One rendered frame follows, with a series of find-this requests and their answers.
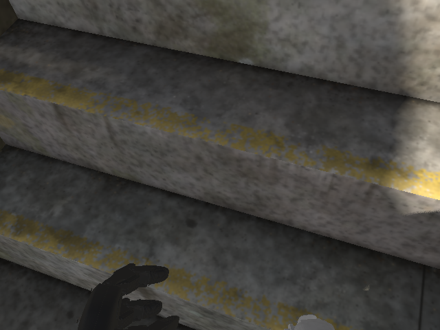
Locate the left robot hand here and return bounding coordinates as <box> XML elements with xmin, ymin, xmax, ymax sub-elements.
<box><xmin>77</xmin><ymin>263</ymin><xmax>179</xmax><ymax>330</ymax></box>

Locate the right robot shin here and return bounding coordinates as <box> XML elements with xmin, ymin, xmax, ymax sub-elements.
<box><xmin>297</xmin><ymin>314</ymin><xmax>335</xmax><ymax>330</ymax></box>

